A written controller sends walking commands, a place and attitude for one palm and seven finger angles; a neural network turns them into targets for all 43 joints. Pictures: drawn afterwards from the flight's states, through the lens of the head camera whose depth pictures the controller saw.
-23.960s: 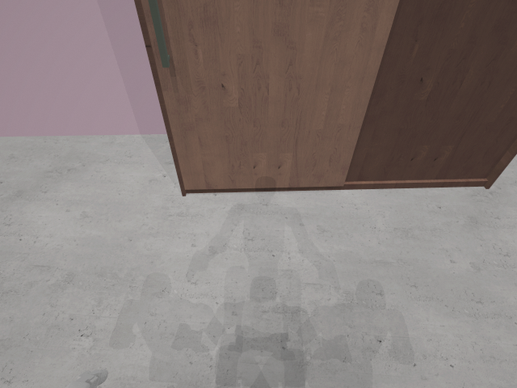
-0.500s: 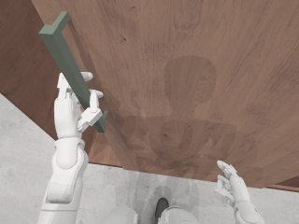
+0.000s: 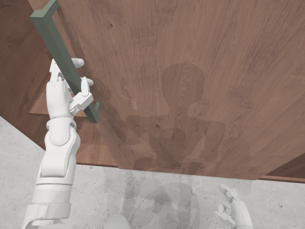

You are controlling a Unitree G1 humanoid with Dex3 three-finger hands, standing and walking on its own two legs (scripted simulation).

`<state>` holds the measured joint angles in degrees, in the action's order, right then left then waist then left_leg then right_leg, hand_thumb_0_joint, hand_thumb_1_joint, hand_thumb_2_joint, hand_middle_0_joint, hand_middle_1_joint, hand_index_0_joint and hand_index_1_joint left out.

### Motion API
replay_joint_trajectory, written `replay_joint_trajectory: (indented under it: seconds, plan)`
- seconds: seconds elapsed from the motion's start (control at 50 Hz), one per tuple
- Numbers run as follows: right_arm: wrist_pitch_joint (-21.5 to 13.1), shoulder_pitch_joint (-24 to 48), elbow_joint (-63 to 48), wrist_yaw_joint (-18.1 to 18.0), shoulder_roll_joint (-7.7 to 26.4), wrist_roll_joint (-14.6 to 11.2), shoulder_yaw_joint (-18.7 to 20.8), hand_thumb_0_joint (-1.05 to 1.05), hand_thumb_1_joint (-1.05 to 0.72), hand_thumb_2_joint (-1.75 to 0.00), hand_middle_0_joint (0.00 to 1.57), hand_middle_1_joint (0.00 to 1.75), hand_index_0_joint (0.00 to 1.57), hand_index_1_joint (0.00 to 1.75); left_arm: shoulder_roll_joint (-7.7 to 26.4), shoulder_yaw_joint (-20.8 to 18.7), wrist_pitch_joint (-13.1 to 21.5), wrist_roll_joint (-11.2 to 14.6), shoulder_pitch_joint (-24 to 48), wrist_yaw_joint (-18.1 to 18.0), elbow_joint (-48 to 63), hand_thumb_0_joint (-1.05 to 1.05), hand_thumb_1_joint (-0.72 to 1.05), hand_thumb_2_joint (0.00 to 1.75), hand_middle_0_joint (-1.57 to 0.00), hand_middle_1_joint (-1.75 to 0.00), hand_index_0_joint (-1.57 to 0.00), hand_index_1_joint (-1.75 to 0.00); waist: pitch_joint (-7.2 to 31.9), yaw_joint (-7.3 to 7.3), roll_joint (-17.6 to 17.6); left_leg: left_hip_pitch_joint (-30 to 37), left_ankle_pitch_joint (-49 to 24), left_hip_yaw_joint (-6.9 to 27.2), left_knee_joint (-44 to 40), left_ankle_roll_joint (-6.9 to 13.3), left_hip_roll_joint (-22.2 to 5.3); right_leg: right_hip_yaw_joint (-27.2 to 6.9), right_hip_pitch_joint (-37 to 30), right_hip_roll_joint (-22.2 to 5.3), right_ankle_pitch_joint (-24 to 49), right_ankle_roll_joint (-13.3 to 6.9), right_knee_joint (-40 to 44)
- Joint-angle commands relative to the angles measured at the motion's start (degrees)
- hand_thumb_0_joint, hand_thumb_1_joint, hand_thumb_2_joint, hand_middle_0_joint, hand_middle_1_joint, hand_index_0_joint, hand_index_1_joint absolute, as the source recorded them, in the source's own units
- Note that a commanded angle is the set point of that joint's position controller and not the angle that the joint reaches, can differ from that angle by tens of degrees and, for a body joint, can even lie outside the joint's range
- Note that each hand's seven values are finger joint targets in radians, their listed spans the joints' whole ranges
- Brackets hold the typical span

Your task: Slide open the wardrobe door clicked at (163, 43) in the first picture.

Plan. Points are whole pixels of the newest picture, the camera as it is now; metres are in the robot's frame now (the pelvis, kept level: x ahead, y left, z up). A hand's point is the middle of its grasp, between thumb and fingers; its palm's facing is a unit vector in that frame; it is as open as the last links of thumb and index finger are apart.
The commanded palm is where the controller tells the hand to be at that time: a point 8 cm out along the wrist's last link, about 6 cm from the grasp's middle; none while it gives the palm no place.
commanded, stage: step sideways, sliding the door along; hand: left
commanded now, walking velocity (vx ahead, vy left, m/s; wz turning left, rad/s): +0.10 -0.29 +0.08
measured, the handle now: (78, 76) +0.41 +0.25 +0.15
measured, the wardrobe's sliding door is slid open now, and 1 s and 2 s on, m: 0.35 0.54 0.66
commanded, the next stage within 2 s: stop walking and hold the door there in 1.74 s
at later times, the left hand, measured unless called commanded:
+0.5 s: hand (126, 97) +0.36 +0.12 +0.14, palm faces +0.26 -0.97 -0.04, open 6.1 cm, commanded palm +0.34 +0.09 +0.12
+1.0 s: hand (168, 98) +0.37 +0.02 +0.14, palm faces +0.39 -0.92 -0.03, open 6.6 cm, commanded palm +0.34 +0.00 +0.13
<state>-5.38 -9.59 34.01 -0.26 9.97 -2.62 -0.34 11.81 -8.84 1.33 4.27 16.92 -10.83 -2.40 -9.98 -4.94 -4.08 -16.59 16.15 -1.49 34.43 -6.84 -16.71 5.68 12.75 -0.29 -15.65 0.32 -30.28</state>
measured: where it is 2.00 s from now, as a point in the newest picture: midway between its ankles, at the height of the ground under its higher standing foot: outside the picture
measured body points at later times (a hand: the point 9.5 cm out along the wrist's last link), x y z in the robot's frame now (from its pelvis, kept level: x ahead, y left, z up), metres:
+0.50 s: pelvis +0.00 -0.09 +0.03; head +0.08 -0.03 +0.46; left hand +0.34 +0.17 +0.15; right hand +0.21 -0.25 -0.07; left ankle -0.01 +0.05 -0.72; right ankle +0.04 -0.29 -0.62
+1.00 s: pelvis +0.01 -0.20 +0.00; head +0.10 -0.17 +0.44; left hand +0.34 +0.07 +0.14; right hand +0.22 -0.43 -0.10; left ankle +0.00 -0.10 -0.73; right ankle +0.04 -0.30 -0.70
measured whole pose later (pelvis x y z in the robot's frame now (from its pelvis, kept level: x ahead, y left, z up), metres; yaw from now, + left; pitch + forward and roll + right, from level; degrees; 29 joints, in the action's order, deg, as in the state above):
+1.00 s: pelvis +0.01 -0.20 +0.00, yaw +6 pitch +0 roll -1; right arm -2.3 -7.8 35.2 -2.6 14.5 -2.2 3.0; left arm 10.9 -6.8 4.9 3.9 20.6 -11.3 -1.5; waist -12.7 -3.6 0.9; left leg -15.8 17.3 -8.7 35.1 1.2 -3.9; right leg 2.7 23.7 0.7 -23.3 0.1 -47.0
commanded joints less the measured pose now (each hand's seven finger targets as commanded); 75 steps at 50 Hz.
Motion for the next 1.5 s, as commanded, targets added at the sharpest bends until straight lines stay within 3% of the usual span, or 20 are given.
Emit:
replay_joint_trajectory:
  seconds: [0.0,0.04,0.14,0.16,0.18,0.2,0.36,0.58,0.64,0.68,0.78,0.88,0.9,0.92,0.94,1.1,1.32,1.36,1.4,1.48]
  plan:
    - [-2.58,6.61,-6.84,-2.83,4.93,0.27,2.01,0.00,-0.90,-0.90,0.20,0.30,0.20,0.30,4.20,11.83,8.40,-2.70,17.65,4.06,20.13,0.00,0.90,0.90,-0.45,-1.40,-0.45,-1.40,29.66,2.36,19.19,-10.56,22.74,-0.06,32.16,6.95,14.47,-15.27,-18.30,-19.20,60.36,-7.14,3.97]
    - [-1.77,6.52,-5.10,-3.65,6.23,0.80,2.60,0.00,-0.90,-0.90,0.20,0.30,0.20,0.30,0.64,13.87,8.52,-1.75,21.13,3.75,20.91,0.00,0.90,0.90,-0.45,-1.40,-0.45,-1.40,29.99,3.90,23.95,-14.73,20.02,0.07,32.77,4.52,13.84,-12.51,-24.61,-16.89,60.00,-9.30,0.34]
    - [1.37,7.13,-4.78,-3.85,6.83,1.47,2.21,0.00,-0.90,-0.90,0.20,0.30,0.20,0.30,-5.62,19.36,10.15,-2.05,27.82,4.51,20.19,0.00,0.90,0.90,-0.45,-1.40,-0.45,-1.40,27.82,6.53,10.36,5.17,-3.47,-6.16,-8.69,4.68,11.94,-4.59,-12.65,-11.20,42.05,-6.69,-8.48]
    - [1.62,5.41,-5.20,-3.95,8.56,1.68,3.47,0.00,-0.90,-0.90,0.20,0.30,0.20,0.30,-6.02,20.54,10.64,-1.64,29.42,5.20,21.16,0.00,0.90,0.90,-0.45,-1.40,-0.45,-1.40,29.61,8.48,2.97,23.28,-22.56,-0.37,-13.40,6.51,5.55,-3.52,3.36,-9.00,26.60,-3.15,-17.97]
    - [1.17,5.41,-6.78,-3.53,11.33,1.65,4.87,0.00,-0.90,-0.90,0.20,0.30,0.20,0.30,-7.33,21.84,10.80,-0.76,29.20,5.89,21.99,0.00,0.90,0.90,-0.45,-1.40,-0.45,-1.40,31.83,6.54,-13.16,37.06,-55.75,21.94,-10.56,13.76,-14.05,-3.63,23.55,-2.38,-11.62,1.30,-28.88]
    - [0.97,6.14,-7.63,-2.06,10.37,0.92,3.78,0.00,-0.90,-0.90,0.20,0.30,0.20,0.30,-8.42,22.57,10.34,-1.59,29.38,6.17,19.97,0.00,0.90,0.90,-0.45,-1.40,-0.45,-1.40,33.84,5.72,-7.02,36.22,-58.57,26.64,-8.75,18.20,-18.21,-10.17,23.01,-2.46,-16.95,0.38,-37.10]
    - [1.69,5.71,-7.13,-0.14,11.08,1.00,4.82,0.00,-0.90,-0.90,0.20,0.30,0.20,0.30,-8.82,23.39,6.59,-2.78,34.74,8.63,16.26,0.00,0.90,0.90,-0.45,-1.40,-0.45,-1.40,26.39,6.43,-7.05,25.61,-43.60,0.28,-9.36,10.62,-5.63,-3.60,25.85,-3.37,-2.10,2.60,-39.30]
    - [-1.39,4.68,-9.16,-0.15,8.89,0.62,3.57,0.00,-0.90,-0.90,0.20,0.30,0.20,0.30,-5.31,19.89,7.95,-1.54,30.26,7.94,13.39,0.00,0.90,0.90,-0.45,-1.40,-0.45,-1.40,26.23,7.16,-16.81,27.20,-52.10,-2.53,-4.51,9.94,-6.39,0.67,9.73,1.01,-2.45,2.65,-8.01]
    - [-1.51,5.76,-9.12,-0.02,7.83,-0.52,2.96,0.00,-0.90,-0.90,0.20,0.30,0.20,0.30,-1.74,17.04,8.87,-2.03,27.27,7.07,14.95,0.00,0.90,0.90,-0.45,-1.40,-0.45,-1.40,27.41,5.69,-7.78,18.51,-35.66,-3.43,4.95,6.83,-1.79,-1.28,-4.81,-1.36,18.26,1.47,6.96]
    - [-1.76,8.97,-9.81,-1.54,4.87,-0.82,2.15,0.00,-0.90,-0.90,0.20,0.30,0.20,0.30,6.14,12.09,8.94,-3.19,25.38,5.86,15.66,0.00,0.90,0.90,-0.45,-1.40,-0.45,-1.40,28.97,3.76,20.32,-5.21,23.31,-4.79,25.46,5.70,12.86,-18.65,-16.29,-19.05,71.84,-7.10,3.78]
    - [-2.00,7.68,-6.20,-2.93,5.27,0.08,1.17,0.00,-0.90,-0.90,0.20,0.30,0.20,0.30,3.24,10.34,11.01,-1.64,22.02,3.38,22.74,0.00,0.90,0.90,-0.45,-1.40,-0.45,-1.40,30.49,4.18,19.21,-13.08,21.92,-0.52,27.54,2.77,13.89,-15.70,-26.12,-16.68,73.94,-10.73,-1.37]
    - [0.74,6.14,-6.97,-3.49,6.89,0.91,2.70,0.00,-0.90,-0.90,0.20,0.30,0.20,0.30,1.23,13.54,13.75,-2.17,22.68,3.85,25.16,0.00,0.90,0.90,-0.45,-1.40,-0.45,-1.40,32.98,5.91,8.40,9.68,-7.56,-4.81,-7.48,2.83,11.05,-11.07,-13.76,-12.33,52.67,-7.07,-6.57]
    - [0.79,4.79,-7.18,-3.59,8.29,0.99,3.77,0.00,-0.90,-0.90,0.20,0.30,0.20,0.30,0.14,15.45,13.88,-1.56,23.65,4.40,25.75,0.00,0.90,0.90,-0.45,-1.40,-0.45,-1.40,33.74,6.80,4.07,23.32,-30.64,1.34,-10.07,5.87,3.07,-10.19,-0.67,-10.29,34.73,-3.51,-10.16]
    - [0.47,5.48,-9.01,-2.97,11.27,0.81,4.86,0.00,-0.90,-0.90,0.20,0.30,0.20,0.30,-0.86,16.26,13.48,-0.77,22.38,5.08,26.77,0.00,0.90,0.90,-0.45,-1.40,-0.45,-1.40,34.01,5.56,-11.04,33.73,-64.32,17.96,-9.21,13.38,-14.44,-6.69,15.37,-3.77,-3.86,1.60,-19.21]
    - [0.19,5.15,-9.35,-1.36,10.43,0.98,4.23,0.00,-0.90,-0.90,0.20,0.30,0.20,0.30,-4.62,17.92,13.12,-2.39,21.83,5.98,23.63,0.00,0.90,0.90,-0.45,-1.40,-0.45,-1.40,35.44,4.38,-9.58,34.81,-73.26,19.66,-7.15,18.20,-18.78,-10.54,18.18,-2.17,-19.59,1.72,-28.33]
    - [-1.83,3.89,-8.86,1.09,11.81,1.49,5.30,0.00,-0.90,-0.90,0.20,0.30,0.20,0.30,-6.76,20.21,8.43,-3.21,26.55,7.93,20.04,0.00,0.90,0.90,-0.45,-1.40,-0.45,-1.40,26.76,6.44,-9.41,28.34,-55.94,-1.20,-8.03,11.20,-7.79,-3.16,20.26,-1.40,-4.64,2.81,-29.62]
    - [-2.76,4.22,-8.86,0.33,9.61,0.76,3.86,0.00,-0.90,-0.90,0.20,0.30,0.20,0.30,-2.65,16.58,8.47,-1.98,27.97,7.09,13.90,0.00,0.90,0.90,-0.45,-1.40,-0.45,-1.40,26.24,6.79,-15.37,24.44,-44.73,-4.80,-3.22,8.67,-5.77,1.16,2.66,1.49,2.87,2.27,-0.69]
    - [-2.30,4.86,-9.06,0.29,8.08,-0.51,3.22,0.00,-0.90,-0.90,0.20,0.30,0.20,0.30,0.14,15.39,9.01,-2.60,28.48,6.83,14.75,0.00,0.90,0.90,-0.45,-1.40,-0.45,-1.40,28.75,5.55,-3.17,16.23,-25.72,-6.02,6.38,6.23,0.55,-2.61,-7.67,-3.98,25.40,0.64,9.22]
    - [-2.15,9.37,-9.31,-1.65,5.51,-0.20,2.19,0.00,-0.90,-0.90,0.20,0.30,0.20,0.30,7.51,10.44,8.61,-3.32,27.04,5.45,14.10,0.00,0.90,0.90,-0.45,-1.40,-0.45,-1.40,28.67,3.07,19.32,-6.19,24.61,-4.23,26.75,6.01,13.31,-19.13,-14.02,-19.86,67.58,-7.98,4.94]
    - [-1.55,6.92,-6.02,-3.38,6.09,0.19,1.82,0.00,-0.90,-0.90,0.20,0.30,0.20,0.30,3.11,10.89,9.81,-1.53,25.32,3.64,20.14,0.00,0.90,0.90,-0.45,-1.40,-0.45,-1.40,29.99,4.06,21.64,-14.43,22.86,-1.45,24.51,3.82,12.55,-14.93,-27.17,-17.74,73.12,-11.30,-2.31]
